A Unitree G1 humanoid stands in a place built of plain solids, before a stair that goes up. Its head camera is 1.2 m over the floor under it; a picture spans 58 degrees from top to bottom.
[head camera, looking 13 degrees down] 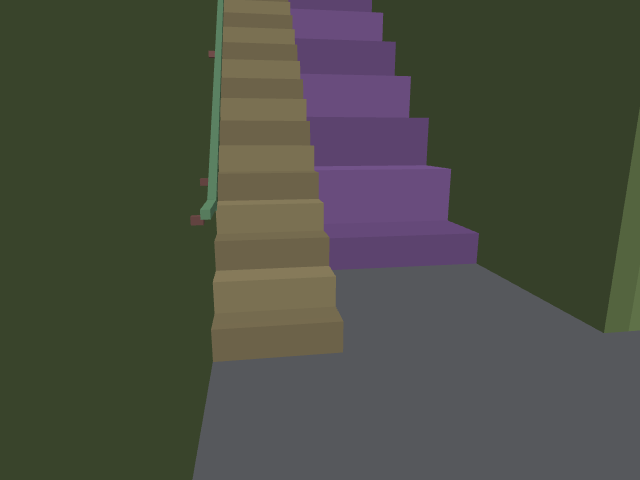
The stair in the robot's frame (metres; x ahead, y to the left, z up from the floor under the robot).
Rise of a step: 0.19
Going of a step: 0.23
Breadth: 0.74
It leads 9 degrees to the left of straight ahead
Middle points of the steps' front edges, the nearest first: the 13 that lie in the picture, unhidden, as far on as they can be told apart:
2.24 0.23 0.19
2.48 0.27 0.39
2.71 0.30 0.58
2.94 0.34 0.77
3.17 0.37 0.97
3.40 0.41 1.16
3.64 0.45 1.35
3.87 0.48 1.55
4.10 0.52 1.74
4.33 0.55 1.93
4.56 0.59 2.12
4.80 0.63 2.32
5.03 0.66 2.51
